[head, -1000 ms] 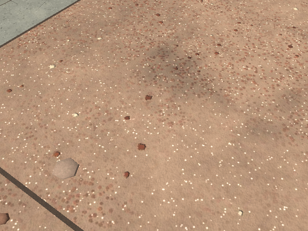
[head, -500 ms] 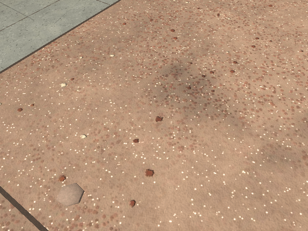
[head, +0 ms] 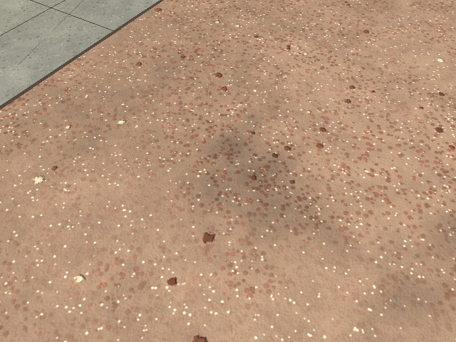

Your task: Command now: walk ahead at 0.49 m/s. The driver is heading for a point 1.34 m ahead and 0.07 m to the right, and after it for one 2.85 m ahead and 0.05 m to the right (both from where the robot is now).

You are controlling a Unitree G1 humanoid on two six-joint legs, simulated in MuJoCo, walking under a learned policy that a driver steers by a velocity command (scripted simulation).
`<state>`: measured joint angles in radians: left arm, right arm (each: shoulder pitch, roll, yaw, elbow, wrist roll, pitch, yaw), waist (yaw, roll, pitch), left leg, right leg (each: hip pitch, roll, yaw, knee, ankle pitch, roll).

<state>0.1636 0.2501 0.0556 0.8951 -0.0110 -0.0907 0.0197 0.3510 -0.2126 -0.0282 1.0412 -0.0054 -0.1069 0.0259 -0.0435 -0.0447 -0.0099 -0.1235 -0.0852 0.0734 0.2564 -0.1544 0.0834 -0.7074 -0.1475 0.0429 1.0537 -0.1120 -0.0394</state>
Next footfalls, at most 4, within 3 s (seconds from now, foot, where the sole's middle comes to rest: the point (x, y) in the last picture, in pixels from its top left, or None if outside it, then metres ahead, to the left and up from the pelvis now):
0.28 right None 0.35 -0.15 -0.78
0.84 left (196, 299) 0.66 0.09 -0.78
1.40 right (263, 214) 0.97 -0.15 -0.78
1.96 left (196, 153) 1.29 0.09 -0.78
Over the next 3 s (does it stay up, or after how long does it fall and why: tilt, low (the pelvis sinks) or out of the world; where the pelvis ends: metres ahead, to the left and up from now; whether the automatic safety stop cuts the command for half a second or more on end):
stays up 1.29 -0.02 -0.01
